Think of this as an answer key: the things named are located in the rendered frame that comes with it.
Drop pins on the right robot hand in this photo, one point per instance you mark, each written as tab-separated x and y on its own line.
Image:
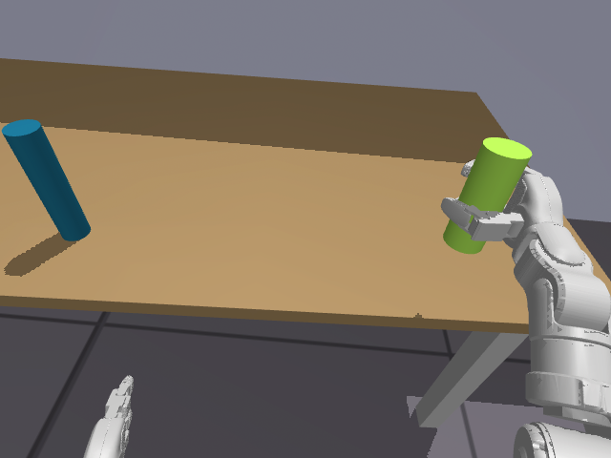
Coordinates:
535	200

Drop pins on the left robot hand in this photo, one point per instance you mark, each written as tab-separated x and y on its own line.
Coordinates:
110	436

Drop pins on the table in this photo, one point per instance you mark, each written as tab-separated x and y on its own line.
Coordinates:
260	198

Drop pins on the right robot arm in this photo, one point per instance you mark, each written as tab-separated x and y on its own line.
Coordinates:
570	333

